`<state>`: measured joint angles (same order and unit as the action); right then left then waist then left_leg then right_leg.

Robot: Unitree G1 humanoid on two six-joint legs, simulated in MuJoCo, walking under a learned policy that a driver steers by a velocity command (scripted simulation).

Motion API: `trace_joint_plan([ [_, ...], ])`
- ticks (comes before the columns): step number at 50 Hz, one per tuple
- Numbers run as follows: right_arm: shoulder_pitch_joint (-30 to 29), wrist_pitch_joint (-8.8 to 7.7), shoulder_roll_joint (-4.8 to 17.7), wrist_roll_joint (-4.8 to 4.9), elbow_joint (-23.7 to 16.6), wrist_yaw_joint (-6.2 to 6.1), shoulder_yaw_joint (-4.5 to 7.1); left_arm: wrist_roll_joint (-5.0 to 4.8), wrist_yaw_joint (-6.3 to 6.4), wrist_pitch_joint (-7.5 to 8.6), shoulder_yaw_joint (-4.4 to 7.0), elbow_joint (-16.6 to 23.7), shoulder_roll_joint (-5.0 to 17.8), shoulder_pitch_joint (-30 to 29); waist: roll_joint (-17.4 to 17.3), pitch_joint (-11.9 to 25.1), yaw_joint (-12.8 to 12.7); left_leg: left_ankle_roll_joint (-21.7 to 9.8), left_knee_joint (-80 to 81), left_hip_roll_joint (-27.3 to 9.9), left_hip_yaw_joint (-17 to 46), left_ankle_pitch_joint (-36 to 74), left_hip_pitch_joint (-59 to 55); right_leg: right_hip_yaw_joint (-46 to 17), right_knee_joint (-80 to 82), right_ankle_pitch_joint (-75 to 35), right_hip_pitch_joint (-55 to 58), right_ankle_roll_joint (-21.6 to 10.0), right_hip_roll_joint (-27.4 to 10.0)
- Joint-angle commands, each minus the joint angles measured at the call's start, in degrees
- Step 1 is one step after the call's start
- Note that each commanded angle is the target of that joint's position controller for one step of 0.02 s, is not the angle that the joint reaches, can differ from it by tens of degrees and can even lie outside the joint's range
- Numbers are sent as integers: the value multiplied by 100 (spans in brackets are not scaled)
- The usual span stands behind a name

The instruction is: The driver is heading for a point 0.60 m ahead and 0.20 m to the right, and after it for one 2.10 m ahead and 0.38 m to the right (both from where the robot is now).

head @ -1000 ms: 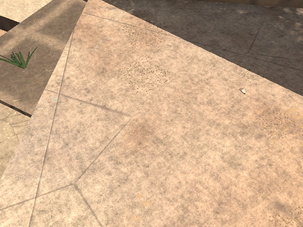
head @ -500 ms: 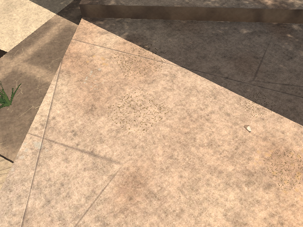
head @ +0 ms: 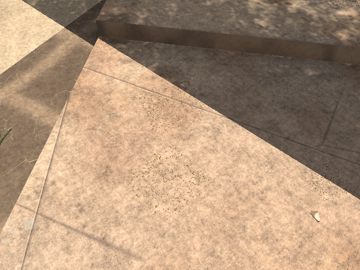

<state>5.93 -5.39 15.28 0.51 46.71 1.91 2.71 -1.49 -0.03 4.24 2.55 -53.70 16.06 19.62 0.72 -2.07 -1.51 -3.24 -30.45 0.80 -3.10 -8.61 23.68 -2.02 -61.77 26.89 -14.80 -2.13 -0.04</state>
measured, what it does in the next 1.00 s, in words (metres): walks ahead, turning right: right foot, then left foot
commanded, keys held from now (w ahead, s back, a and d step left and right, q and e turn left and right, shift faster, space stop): w+e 0.64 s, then e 0.28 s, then q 0.08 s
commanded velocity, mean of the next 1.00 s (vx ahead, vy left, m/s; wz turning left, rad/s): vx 0.41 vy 0.00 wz -0.45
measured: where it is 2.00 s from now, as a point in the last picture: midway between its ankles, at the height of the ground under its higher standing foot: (221, 232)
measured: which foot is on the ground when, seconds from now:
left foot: down 0.00-0.44, up 0.46-0.88, down 0.90-1.00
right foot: up 0.00-0.44, down 0.46-0.90, up 0.92-1.00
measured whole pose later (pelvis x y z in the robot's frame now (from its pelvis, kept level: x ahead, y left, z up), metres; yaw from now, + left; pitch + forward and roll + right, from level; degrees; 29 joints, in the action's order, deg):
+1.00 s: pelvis +0.53 -0.10 -0.01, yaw -31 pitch +2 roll +0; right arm 2.6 -4.3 14.9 -1.4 41.8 0.5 2.5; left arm -0.9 2.1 -0.7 4.3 -40.1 17.9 15.1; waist 1.2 -2.8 -2.1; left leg -1.4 -29.7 2.1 0.9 -5.3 26.9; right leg -9.2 -65.0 33.6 -21.3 1.7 6.6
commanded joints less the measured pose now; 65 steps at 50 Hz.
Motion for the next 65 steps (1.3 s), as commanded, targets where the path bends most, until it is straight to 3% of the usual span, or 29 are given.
trace_joint_plan([
  [1, 630, -41, 604, -80, -51, -45, 164, -29, 24, 185, 192, 529, 745, -376, -421, 442, 370, -964, 1762, -1651, 2139, -20, -2178, -269, -634, -771, -2379, -67, -684],
  [3, 483, -109, 478, -130, 10, -29, 142, -31, 34, 12, 183, 433, 489, -98, -593, 370, 137, -907, 2112, -1475, 1543, 283, -1589, -347, -382, -1064, -1855, -13, -828],
  [6, 581, -179, 654, -151, 180, -85, 201, -14, 65, -130, 185, 553, 367, -317, -471, 89, 95, -924, 2396, -1456, 872, 818, -1357, -461, 65, -1615, -2188, 122, -832],
  [12, 751, -136, 813, -117, 326, -233, 216, 52, -81, -58, 124, 902, 189, -1256, -315, -135, 394, -630, 2543, -1228, -246, 1270, -1623, -25, 1999, -3346, -2164, 150, -638],
  [17, 1228, 86, 964, -15, 547, -280, 279, 41, -259, -66, 79, 1384, 155, -1966, -235, -333, 617, -559, 2066, -1642, -496, 2023, -2897, 274, 2656, -2801, -2672, -55, -515],
  [20, 1043, 241, 1163, 21, 462, -349, 348, 33, -356, -100, 193, 1531, 380, -1693, -512, 20, 284, -372, 1090, -1723, -725, 4395, -3242, 716, 2675, -1917, -1980, -343, -106],
  [22, 860, 334, 1212, 30, 368, -407, 354, 10, -316, -129, 459, 1263, 824, -339, -501, 768, -489, -133, -815, -1469, -930, 5088, -2740, 853, 3020, -1963, -94, -689, 345],
  [23, 935, 286, 1049, -53, 243, -414, 277, 14, -188, -186, 655, 1080, 1320, 566, 143, 1350, -827, 106, -2574, -1203, -952, 3383, -1361, -339, 3192, -1967, 1683, -1045, -309],
  [24, 1528, 90, 139, -208, -17, -269, -4, -27, -160, -151, 710, 1115, 1799, 419, 1484, 1836, -100, 436, -4497, 98, -349, -2191, 1302, -3578, 3691, -1188, 3631, -2167, -1709],
  [25, 912, -172, 635, 17, -74, -159, 72, 27, -165, -101, 563, 1229, 1298, 622, 824, 2286, -534, 311, -5043, 94, 827, -2494, 2009, -4439, 4385, -771, 3943, -2229, -1907],
  [26, 368, -314, 869, 208, -258, -104, 138, 73, -156, -47, 488, 1228, 1032, 376, 578, 1477, -583, 156, -4890, -206, 870, -1948, 2411, -3565, 4481, -1215, 3397, -1922, -1730],
  [28, 262, -361, 836, 16, -212, -166, 162, 70, -145, -16, 391, 1397, 716, -388, -141, 673, -90, 166, -3858, -622, 802, -1224, 1817, -2354, 4583, -2387, 1738, -1587, -1265],
  [29, 378, -289, 875, -33, -202, -169, 202, 136, -123, -11, 342, 1498, 612, -587, -19, 583, 108, 227, -3624, -727, 840, -1063, 1407, -2091, 4710, -2806, 1217, -1556, -1128],
  [31, 505, -143, 762, -95, -235, -176, 210, 106, -79, -6, 353, 1549, 685, -649, 21, 470, 269, 429, -3132, -744, 748, -935, 1137, -1816, 4888, -3211, 667, -1575, -1003],
  [36, -310, -53, 435, -174, -553, -219, 101, 74, 113, -127, 464, 1520, 1019, -409, 238, 247, 84, 738, -1012, -233, 414, 665, 549, -805, 4534, -4667, -220, -1092, -336],
  [40, -716, -25, 525, -67, -794, -153, 129, 22, 167, -296, 466, 1420, 947, -69, 505, 486, -122, 664, -57, 130, 559, 1351, 143, -1266, 4069, -3902, 75, -744, -370],
  [44, -120, -116, 867, -134, -695, -139, 274, 41, 254, -373, 430, 1629, 763, -479, 646, 684, 303, 361, 687, -2, 745, 1285, -429, -1902, 2935, -3523, 585, -483, -347],
  [45, 240, -152, 1062, -238, -679, -173, 317, 87, 242, -355, 356, 1757, 537, -490, 338, 1157, 418, 89, 700, -545, 1055, 2415, -1421, -1702, 2047, -2993, 301, -256, 8],
  [46, 560, -115, 1293, -326, -717, -228, 329, 226, 232, -344, 245, 1815, 187, -2, -820, 1789, 270, -436, 243, -1812, 2167, 5027, -2967, -1066, 518, 144, -790, 71, 634],
  [47, 827, -3, 1348, -253, -553, -190, 354, 65, 186, -329, 222, 1779, 379, 1093, -2091, 2555, -105, -1595, 393, -2974, 4124, 4478, -3843, -868, -891, 1756, -1758, 303, 806],
  [48, 457, 55, 963, -139, -753, -167, 274, 17, 192, -392, 327, 1525, 889, 1075, -1229, 2297, -3, -1538, 674, -2607, 4123, 2894, -3356, -1074, -1419, 1230, -1930, 491, 444],
  [49, 215, 125, 627, -147, -830, -167, 161, 27, 222, -502, 368, 1556, 1036, 364, -776, 1673, 186, -1226, 745, -2117, 3228, 1999, -2800, -848, -1542, 830, -2043, 601, 317],
  [51, -201, 233, 317, -179, -759, -113, -18, 149, 287, -683, 319, 1591, 782, -114, -461, 968, 55, -922, 1082, -1500, 2466, 907, -1447, -709, -668, 431, -1573, 650, 11],
  [54, -305, 343, 654, -144, -642, -89, 100, 211, 259, -638, 158, 1589, 283, -203, -1022, 614, -26, -749, 1312, -841, 1753, 1113, -652, -53, 1441, 336, -483, 649, 61],
  [57, -70, 410, 1003, -43, -637, -132, 236, 157, 269, -580, 203, 1517, 458, -268, -996, 912, 64, -929, 1251, -1069, 2199, 812, -1038, -100, 2409, -552, -98, 551, 158],
  [60, -148, 512, 1005, 68, -692, -196, 251, 187, 241, -562, 244, 1474, 517, -309, -892, 717, -57, -668, 1315, -937, 2371, -491, -493, 7, 3425, -1382, 523, 238, 220],
  [62, -69, 506, 775, 52, -728, -217, 198, 308, 269, -537, 338, 1586, 890, -307, -304, 628, -56, -206, 857, -555, 2004, -1343, 398, -633, 3733, -1294, 1060, -222, -630],
  [63, -115, 485, 654, 68, -843, -212, 189, 335, 262, -543, 416, 1484, 1064, -312, 751, 456, 73, 77, 155, 68, 1084, -1656, 621, -1114, 4059, -1012, 681, -578, -1076],
  [65, 14, 463, 818, 41, -783, -197, 293, 414, 292, -454, 382, 1712, 919, -779, 1263, 319, 35, 369, -1919, 213, 557, -2154, 905, -1842, 4463, -2482, 548, -1120, -2002],
])
Keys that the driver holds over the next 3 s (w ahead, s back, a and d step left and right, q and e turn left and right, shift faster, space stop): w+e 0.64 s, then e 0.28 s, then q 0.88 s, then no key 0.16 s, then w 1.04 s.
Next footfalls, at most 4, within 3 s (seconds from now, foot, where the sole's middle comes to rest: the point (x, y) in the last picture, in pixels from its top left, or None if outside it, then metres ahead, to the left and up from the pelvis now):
0.46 right None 0.40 -0.16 -0.77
0.90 left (209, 207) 0.71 -0.08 -0.77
1.22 right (257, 251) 0.54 -0.25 -0.77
1.56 left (193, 217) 0.66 -0.02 -0.77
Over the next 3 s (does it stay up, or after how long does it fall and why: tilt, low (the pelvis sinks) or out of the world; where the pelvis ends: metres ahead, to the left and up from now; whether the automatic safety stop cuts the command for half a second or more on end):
stays up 0.99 -0.12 0.00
